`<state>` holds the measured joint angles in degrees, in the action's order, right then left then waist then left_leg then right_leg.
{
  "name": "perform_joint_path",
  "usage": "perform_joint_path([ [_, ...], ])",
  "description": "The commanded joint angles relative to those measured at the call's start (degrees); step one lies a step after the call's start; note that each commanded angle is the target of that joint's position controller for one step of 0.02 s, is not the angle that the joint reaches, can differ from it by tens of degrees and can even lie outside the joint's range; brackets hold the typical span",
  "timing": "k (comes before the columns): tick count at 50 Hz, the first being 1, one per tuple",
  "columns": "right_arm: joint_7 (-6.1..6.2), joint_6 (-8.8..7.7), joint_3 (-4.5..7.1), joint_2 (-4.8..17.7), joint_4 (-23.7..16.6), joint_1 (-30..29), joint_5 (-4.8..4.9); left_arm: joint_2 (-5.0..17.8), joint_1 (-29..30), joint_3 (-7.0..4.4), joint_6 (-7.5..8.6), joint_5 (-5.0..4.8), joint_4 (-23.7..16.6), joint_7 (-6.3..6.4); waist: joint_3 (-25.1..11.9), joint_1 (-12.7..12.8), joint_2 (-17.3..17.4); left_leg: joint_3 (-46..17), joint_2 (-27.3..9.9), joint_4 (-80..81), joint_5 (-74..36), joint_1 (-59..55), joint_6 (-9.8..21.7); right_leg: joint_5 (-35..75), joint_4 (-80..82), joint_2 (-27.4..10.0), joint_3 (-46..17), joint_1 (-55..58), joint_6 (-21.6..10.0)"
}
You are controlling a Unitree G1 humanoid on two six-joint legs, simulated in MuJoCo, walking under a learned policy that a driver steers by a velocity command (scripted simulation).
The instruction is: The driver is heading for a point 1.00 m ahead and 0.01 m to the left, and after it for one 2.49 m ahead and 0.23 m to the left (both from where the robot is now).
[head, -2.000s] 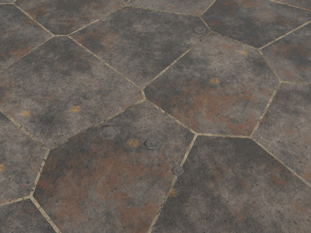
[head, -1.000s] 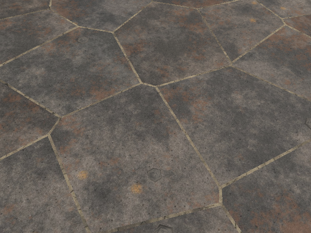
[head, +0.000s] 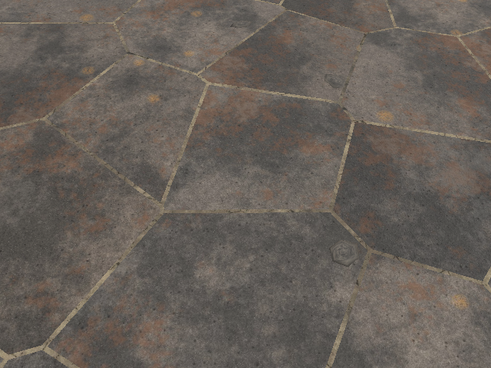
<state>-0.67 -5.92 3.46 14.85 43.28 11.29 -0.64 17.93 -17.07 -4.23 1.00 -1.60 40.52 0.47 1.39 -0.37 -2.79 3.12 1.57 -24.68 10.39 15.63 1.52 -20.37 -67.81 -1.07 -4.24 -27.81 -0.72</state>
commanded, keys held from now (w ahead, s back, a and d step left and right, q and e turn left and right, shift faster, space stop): w+e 0.12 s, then w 0.86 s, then no key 0.02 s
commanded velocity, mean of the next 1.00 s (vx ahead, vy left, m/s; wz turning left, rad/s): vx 0.50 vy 0.00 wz -0.21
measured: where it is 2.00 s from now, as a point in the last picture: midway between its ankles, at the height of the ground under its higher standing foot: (284, 251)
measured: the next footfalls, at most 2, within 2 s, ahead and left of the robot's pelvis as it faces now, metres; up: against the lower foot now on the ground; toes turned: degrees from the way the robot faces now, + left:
right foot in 0.34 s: +0.33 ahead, -0.17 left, +0.00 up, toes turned -11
left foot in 0.86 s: +0.68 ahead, +0.00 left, +0.00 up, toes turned -9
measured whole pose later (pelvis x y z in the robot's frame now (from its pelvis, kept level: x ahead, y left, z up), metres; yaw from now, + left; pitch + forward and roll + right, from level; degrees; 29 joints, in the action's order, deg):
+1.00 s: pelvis +0.56 -0.06 -0.01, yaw -10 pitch +2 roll +0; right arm -2.2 -5.0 2.3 15.9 47.1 9.6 0.0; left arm 16.9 -18.1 -3.0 3.9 -1.2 46.9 0.2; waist 1.9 0.2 -1.4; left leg 2.8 1.8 -28.5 9.0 21.3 3.3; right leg -22.9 -65.6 -1.0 -2.3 -20.9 -1.8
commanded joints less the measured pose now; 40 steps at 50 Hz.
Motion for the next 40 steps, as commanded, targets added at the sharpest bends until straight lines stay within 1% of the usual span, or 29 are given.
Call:
perform_joint_path([
  [1,0.33,-0.94,1.66,6.62,-1.64,0.87,0.37,2.95,1.63,-1.06,0.17,-0.17,-5.76,-0.38,-0.90,-0.77,8.87,-14.30,-16.06,14.56,-3.49,-9.64,8.82,3.25,2.30,-5.45,-2.04,-11.89,0.61],
  [3,0.45,-1.04,2.20,8.30,-0.71,1.34,0.41,2.18,3.83,-0.72,-0.04,0.19,-7.05,-0.49,-0.25,-0.89,7.49,-11.03,-16.94,15.82,-7.74,-10.26,9.84,6.37,6.56,-5.99,-1.82,-14.07,1.33],
  [4,0.50,-0.92,2.37,8.89,-0.38,1.44,0.34,2.06,4.62,-0.61,0.00,0.24,-7.34,-0.65,-0.27,-1.04,7.09,-9.05,-16.96,16.05,-9.73,-10.98,9.87,8.94,8.90,-6.11,-1.59,-14.60,1.55],
  [6,0.60,-0.57,2.46,9.61,0.10,1.17,0.40,1.73,6.60,-0.36,0.32,0.16,-7.67,-1.27,0.02,-1.60,6.62,-4.35,-15.87,16.17,-12.82,-11.72,9.00,15.14,15.13,-5.92,-0.36,-13.64,1.45],
  [8,0.60,-0.21,2.39,10.14,1.16,2.81,0.69,0.40,10.58,0.31,0.93,0.39,-8.53,-1.89,1.01,-3.19,5.78,-1.01,-14.85,16.22,-14.23,-11.35,8.34,19.75,22.38,-4.87,1.41,-10.85,0.80],
  [10,0.45,0.24,2.44,10.97,2.50,5.22,1.21,-0.36,14.12,0.79,1.32,0.39,-9.55,-2.46,2.14,-4.41,5.36,0.54,-15.26,16.35,-14.47,-12.55,8.15,20.68,27.65,-3.66,3.28,-8.92,0.03],
  [12,0.25,0.83,2.66,12.06,3.83,7.11,1.93,0.12,16.77,0.80,1.52,0.27,-10.78,-2.95,3.38,-4.65,5.61,0.72,-16.83,15.67,-16.32,-15.77,8.03,18.35,31.28,-2.83,4.13,-8.77,-1.12],
  [13,0.23,1.21,2.78,12.57,4.45,7.64,2.27,0.66,17.42,0.64,1.59,0.35,-11.26,-3.15,3.61,-4.23,5.95,0.81,-17.68,14.59,-19.28,-17.71,7.81,16.08,32.77,-2.26,4.61,-8.41,-1.93],
  [14,0.30,1.56,2.91,13.26,4.88,7.64,2.54,1.43,17.12,0.33,1.63,0.54,-11.49,-3.27,3.09,-3.22,6.64,1.32,-18.16,12.39,-26.03,-19.31,7.42,13.51,34.07,-1.22,5.50,-6.57,-2.93],
  [15,0.47,1.87,3.07,14.14,5.18,7.40,2.77,2.63,15.16,-0.26,1.59,0.86,-11.25,-3.26,1.20,-1.36,7.84,2.18,-18.20,8.51,-36.03,-20.36,6.79,11.28,35.10,0.45,6.82,-2.31,-4.07],
  [16,0.70,2.25,3.01,14.56,5.47,6.73,2.92,4.45,9.21,-1.36,1.49,1.11,-9.72,-3.10,-2.63,2.69,8.15,4.13,-17.14,0.89,-44.44,-19.58,5.55,12.41,37.57,2.40,8.21,6.78,-5.58],
  [17,1.01,2.36,2.37,13.36,5.53,6.91,2.62,7.27,0.32,-2.95,1.24,1.04,-6.88,-2.52,-7.70,7.06,7.38,6.26,-14.88,-9.92,-44.43,-13.81,3.73,15.99,39.21,3.71,8.17,21.08,-7.17],
  [18,1.10,1.96,0.81,9.81,3.85,7.22,0.51,12.15,-9.37,-4.35,0.62,1.11,-5.06,-1.34,-15.37,10.13,-0.39,7.14,-11.90,-28.83,-21.97,1.14,1.32,20.20,36.35,-7.18,-6.10,39.84,-10.56],
  [19,0.24,0.69,-1.24,3.80,2.65,13.64,0.18,15.76,-7.43,-4.07,0.97,1.13,-5.36,-1.40,-22.95,3.66,-12.27,0.37,-1.50,-46.59,23.74,20.19,-1.36,10.35,44.07,-20.55,-35.81,51.98,-20.42],
  [20,-0.34,-0.34,0.28,10.10,3.37,8.24,2.31,10.13,-7.89,-2.79,1.49,1.05,-5.64,-1.78,-22.64,7.59,-4.70,-7.67,-3.45,-51.79,23.43,25.28,-0.83,5.92,47.97,-20.37,-36.72,50.04,-19.56],
  [21,-0.56,-0.86,0.64,11.06,1.15,2.94,3.66,8.38,-4.90,-2.03,2.03,1.17,-5.03,-1.92,-13.19,7.06,-4.25,-6.49,-5.71,-51.29,18.60,29.12,-0.22,10.25,48.91,-17.89,-26.87,42.83,-17.20],
  [22,-0.18,-1.05,0.41,10.10,1.16,1.41,2.92,6.93,-1.49,-1.53,2.36,1.01,-4.78,-1.96,-8.64,4.85,-0.76,-6.01,-8.13,-47.46,13.40,27.60,-0.10,15.70,49.74,-15.10,-20.09,34.89,-15.32],
  [23,0.06,-0.87,0.63,9.91,1.51,1.24,1.79,5.36,1.42,-1.08,2.56,1.35,-4.90,-2.07,-5.75,2.88,-0.45,-5.91,-9.47,-43.93,10.22,24.87,-0.54,20.41,51.32,-13.12,-15.58,28.37,-14.40],
  [24,-0.04,-0.24,0.68,9.49,2.08,2.95,1.61,4.04,3.02,-0.65,2.86,1.88,-5.13,-2.07,-5.12,0.89,-1.18,-6.51,-10.45,-42.43,7.81,21.27,-0.87,22.55,53.33,-11.82,-13.08,24.18,-14.11],
  [25,-0.07,0.41,0.54,8.45,2.60,4.28,1.59,3.83,3.64,-0.66,3.23,1.90,-4.94,-2.04,-5.12,-0.17,-1.33,-6.47,-10.59,-41.04,6.46,19.37,-1.37,23.04,55.23,-11.57,-11.92,21.96,-14.47],
  [26,-0.04,1.00,0.33,7.35,2.87,4.81,1.45,4.12,3.71,-0.76,3.69,1.67,-4.44,-1.97,-4.68,-0.80,-0.91,-6.13,-10.66,-39.53,5.60,18.84,-2.01,24.37,56.65,-11.55,-10.47,20.28,-14.94],
  [27,0.07,1.49,0.19,6.79,2.64,4.02,1.20,4.65,3.60,-0.89,4.05,1.52,-3.82,-1.85,-3.50,-1.10,-0.59,-6.00,-10.72,-37.47,3.99,19.56,-2.66,25.30,57.88,-11.43,-8.83,18.96,-15.14],
  [29,0.27,1.83,-0.05,6.22,1.39,0.16,0.66,5.60,2.49,-1.15,4.33,1.59,-2.52,-1.36,-1.26,-0.40,0.10,-6.00,-10.76,-31.30,-1.55,22.33,-3.76,25.70,59.47,-10.86,-6.13,18.36,-14.86],
  [30,0.16,1.75,-0.22,5.89,0.93,-1.67,0.54,5.77,1.88,-1.17,4.26,1.54,-1.94,-1.11,-0.61,0.15,0.15,-5.90,-10.55,-27.37,-5.29,22.75,-3.93,25.34,59.78,-10.12,-4.56,18.57,-14.18],
  [33,-0.58,1.10,-0.89,4.70,-0.31,-7.59,0.86,6.76,-0.20,-1.32,3.95,1.31,-0.28,-0.59,1.14,2.40,-0.11,-4.41,-8.44,-15.28,-15.11,20.23,-3.60,22.54,60.34,-8.30,-0.73,18.30,-11.98],
  [35,-1.09,0.83,-1.14,4.67,-1.23,-11.08,1.23,7.62,-2.66,-1.56,3.82,0.95,1.34,-0.51,2.00,3.86,-0.23,-3.74,-7.12,-10.78,-17.73,18.80,-3.25,19.97,60.35,-9.09,-0.60,19.69,-11.56],
  [37,-1.62,0.66,-1.09,5.30,-2.25,-13.33,1.43,7.95,-4.32,-1.72,3.47,0.65,2.88,-0.47,2.80,4.37,-0.37,-4.32,-6.60,-7.77,-16.56,19.91,-2.17,20.07,58.89,-10.92,-1.21,23.72,-11.18],
  [39,-2.18,0.42,-0.87,6.21,-3.01,-14.02,1.35,8.35,-4.87,-1.98,2.94,0.39,4.06,-0.20,2.83,3.78,-0.66,-4.80,-6.20,-5.46,-12.77,20.55,-0.48,22.75,56.43,-12.90,-1.95,28.21,-10.27],
  [40,-2.36,0.32,-0.70,6.72,-2.95,-13.27,1.30,8.57,-4.80,-2.10,2.63,0.37,4.49,-0.04,2.31,3.11,-1.01,-4.55,-5.82,-4.78,-10.56,19.43,0.31,25.23,54.98,-13.48,-2.16,29.95,-9.67],
])
Keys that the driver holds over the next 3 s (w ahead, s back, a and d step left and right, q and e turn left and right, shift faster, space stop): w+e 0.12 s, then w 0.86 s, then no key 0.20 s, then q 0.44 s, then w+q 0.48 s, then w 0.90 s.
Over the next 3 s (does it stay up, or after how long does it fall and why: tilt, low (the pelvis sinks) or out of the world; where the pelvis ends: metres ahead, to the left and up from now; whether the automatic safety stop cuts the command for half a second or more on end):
stays up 1.29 0.12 0.01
